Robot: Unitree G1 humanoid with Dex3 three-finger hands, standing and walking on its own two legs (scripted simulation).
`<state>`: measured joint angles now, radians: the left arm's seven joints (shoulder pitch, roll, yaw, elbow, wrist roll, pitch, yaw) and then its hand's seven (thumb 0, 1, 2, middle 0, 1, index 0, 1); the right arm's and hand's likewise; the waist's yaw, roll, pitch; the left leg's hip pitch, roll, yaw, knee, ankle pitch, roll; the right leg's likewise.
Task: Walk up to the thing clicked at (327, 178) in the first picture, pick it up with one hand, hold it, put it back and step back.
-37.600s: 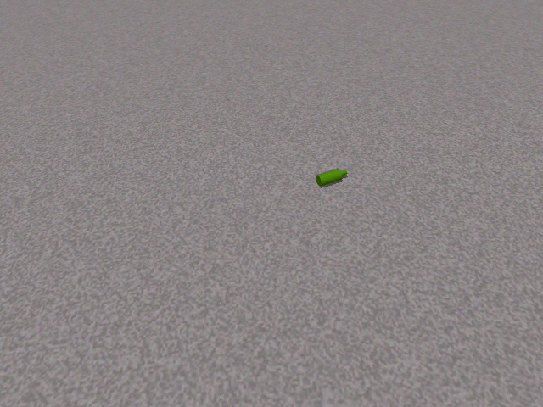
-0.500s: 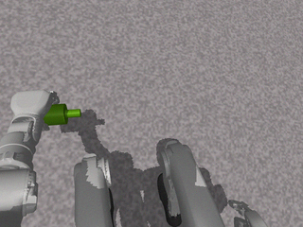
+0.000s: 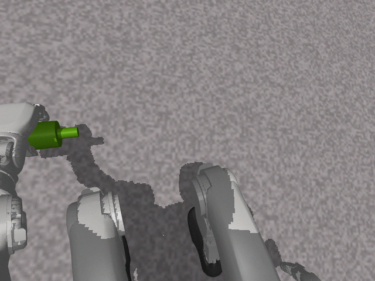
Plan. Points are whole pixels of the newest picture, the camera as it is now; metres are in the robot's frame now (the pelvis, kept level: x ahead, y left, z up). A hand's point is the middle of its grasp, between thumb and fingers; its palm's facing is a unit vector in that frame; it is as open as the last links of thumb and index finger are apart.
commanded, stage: crouch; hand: left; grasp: from above
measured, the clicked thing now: (39, 135) +0.47 +0.26 -0.21
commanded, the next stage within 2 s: lower in 0.04 s
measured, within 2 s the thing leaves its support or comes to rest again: rests again in 1.44 s
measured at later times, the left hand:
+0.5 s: hand (34, 140) +0.46 +0.28 -0.23, palm faces -0.48 -0.04 -0.88, open 8.7 cm
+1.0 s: hand (43, 140) +0.47 +0.28 -0.28, palm faces -0.47 -0.06 -0.88, open 8.6 cm
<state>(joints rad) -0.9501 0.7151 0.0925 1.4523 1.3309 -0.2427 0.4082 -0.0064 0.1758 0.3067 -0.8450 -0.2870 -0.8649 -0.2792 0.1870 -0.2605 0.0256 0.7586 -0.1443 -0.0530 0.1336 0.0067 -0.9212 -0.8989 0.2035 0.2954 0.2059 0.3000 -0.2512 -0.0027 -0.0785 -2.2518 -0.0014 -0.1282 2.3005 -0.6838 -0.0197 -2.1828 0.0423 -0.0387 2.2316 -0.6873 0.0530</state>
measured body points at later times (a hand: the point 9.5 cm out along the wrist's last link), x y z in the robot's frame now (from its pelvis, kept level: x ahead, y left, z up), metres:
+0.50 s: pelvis +0.00 +0.00 -0.04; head +0.26 +0.07 +0.33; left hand +0.48 +0.28 -0.18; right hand +0.04 -0.28 -0.13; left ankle +0.08 +0.13 -0.33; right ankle +0.10 -0.13 -0.33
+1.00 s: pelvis +0.01 +0.00 -0.06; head +0.28 +0.08 +0.29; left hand +0.49 +0.28 -0.22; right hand +0.04 -0.28 -0.14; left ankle +0.08 +0.13 -0.33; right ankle +0.10 -0.13 -0.33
